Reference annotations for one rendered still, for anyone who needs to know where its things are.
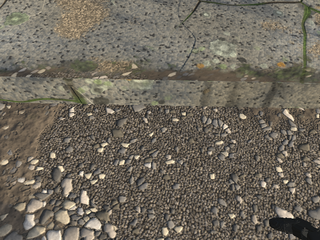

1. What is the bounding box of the right robot hand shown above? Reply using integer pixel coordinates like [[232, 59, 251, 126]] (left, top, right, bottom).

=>
[[269, 217, 320, 240]]

